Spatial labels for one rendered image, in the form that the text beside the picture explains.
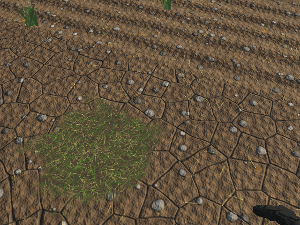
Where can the robot right hand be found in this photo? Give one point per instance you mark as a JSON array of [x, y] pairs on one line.
[[280, 214]]

